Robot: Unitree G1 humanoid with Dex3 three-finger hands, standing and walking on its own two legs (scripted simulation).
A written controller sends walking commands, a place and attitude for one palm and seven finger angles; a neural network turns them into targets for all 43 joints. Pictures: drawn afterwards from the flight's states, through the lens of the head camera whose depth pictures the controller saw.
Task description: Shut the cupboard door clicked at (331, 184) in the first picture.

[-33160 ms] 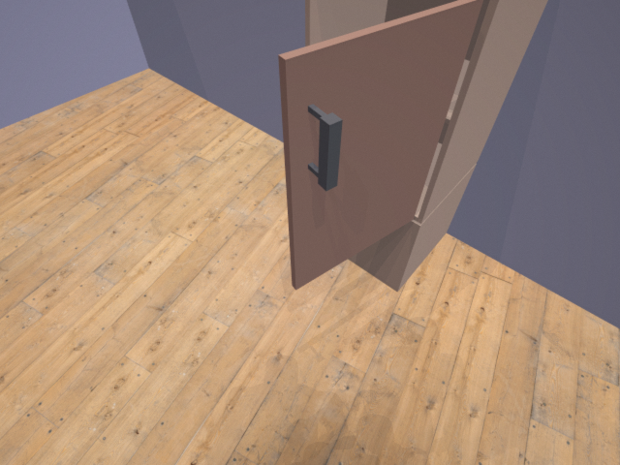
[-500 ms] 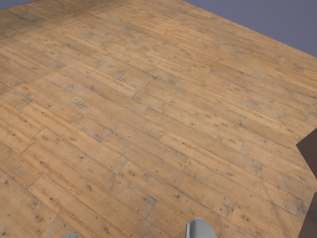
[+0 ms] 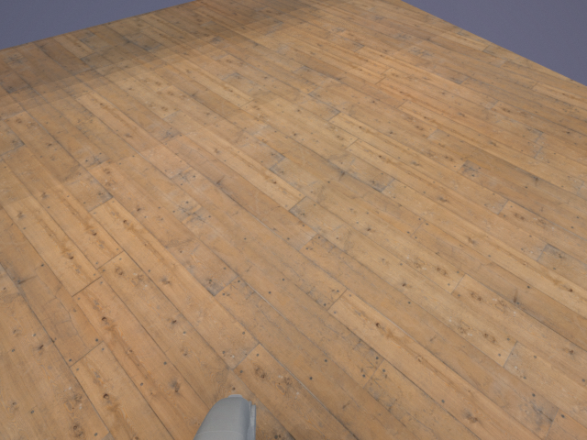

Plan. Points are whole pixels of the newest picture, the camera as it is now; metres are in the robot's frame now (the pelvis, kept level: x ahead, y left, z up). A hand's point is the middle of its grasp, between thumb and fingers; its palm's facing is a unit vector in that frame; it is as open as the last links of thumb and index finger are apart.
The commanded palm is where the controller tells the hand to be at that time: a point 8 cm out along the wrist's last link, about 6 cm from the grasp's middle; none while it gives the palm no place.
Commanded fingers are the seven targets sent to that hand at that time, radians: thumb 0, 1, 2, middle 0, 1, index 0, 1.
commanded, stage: walk to a spot facing it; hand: left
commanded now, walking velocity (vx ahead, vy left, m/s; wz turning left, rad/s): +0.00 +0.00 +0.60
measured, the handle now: out of the picture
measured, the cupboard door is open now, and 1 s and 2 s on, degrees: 48 48 48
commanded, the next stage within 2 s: turn to face it in 0.14 s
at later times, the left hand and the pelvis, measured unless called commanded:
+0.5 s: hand out of the picture +0.14 +0.25 -0.18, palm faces +0.18 -0.97 -0.18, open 7.4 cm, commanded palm none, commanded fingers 0.00 0.90 0.90 -0.20 -0.30 -0.20 -0.30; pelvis +0.13 +0.06 -0.01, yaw +6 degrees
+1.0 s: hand (187, 354) +0.28 +0.20 -0.16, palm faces -0.17 -0.95 -0.26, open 7.4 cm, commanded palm none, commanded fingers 0.00 0.90 0.90 -0.20 -0.30 -0.20 -0.30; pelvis +0.16 +0.02 -0.01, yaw -12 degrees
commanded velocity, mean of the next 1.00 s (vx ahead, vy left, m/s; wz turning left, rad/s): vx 0.00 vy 0.00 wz -0.35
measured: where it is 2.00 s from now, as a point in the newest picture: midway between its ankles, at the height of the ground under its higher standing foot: outside the picture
